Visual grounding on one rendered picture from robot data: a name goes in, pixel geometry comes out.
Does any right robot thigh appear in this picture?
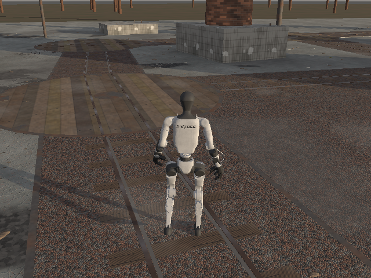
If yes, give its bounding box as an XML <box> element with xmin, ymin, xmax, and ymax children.
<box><xmin>194</xmin><ymin>162</ymin><xmax>205</xmax><ymax>201</ymax></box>

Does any left robot forearm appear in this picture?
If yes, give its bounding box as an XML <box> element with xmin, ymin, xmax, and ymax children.
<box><xmin>154</xmin><ymin>139</ymin><xmax>164</xmax><ymax>158</ymax></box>

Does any right robot forearm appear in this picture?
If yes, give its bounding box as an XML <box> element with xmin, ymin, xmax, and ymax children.
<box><xmin>209</xmin><ymin>141</ymin><xmax>221</xmax><ymax>167</ymax></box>

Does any robot head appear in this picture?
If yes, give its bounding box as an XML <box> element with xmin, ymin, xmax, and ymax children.
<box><xmin>177</xmin><ymin>92</ymin><xmax>197</xmax><ymax>119</ymax></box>

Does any right robot hand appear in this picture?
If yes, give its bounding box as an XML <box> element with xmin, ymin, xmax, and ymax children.
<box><xmin>210</xmin><ymin>165</ymin><xmax>223</xmax><ymax>180</ymax></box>

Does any robot right upper arm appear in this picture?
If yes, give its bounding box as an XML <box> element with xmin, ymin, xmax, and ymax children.
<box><xmin>199</xmin><ymin>117</ymin><xmax>214</xmax><ymax>150</ymax></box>

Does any left robot hand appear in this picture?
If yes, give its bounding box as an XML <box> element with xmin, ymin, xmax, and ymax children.
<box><xmin>153</xmin><ymin>155</ymin><xmax>166</xmax><ymax>166</ymax></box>

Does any robot left upper arm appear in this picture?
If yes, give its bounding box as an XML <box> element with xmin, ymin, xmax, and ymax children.
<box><xmin>158</xmin><ymin>116</ymin><xmax>174</xmax><ymax>148</ymax></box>

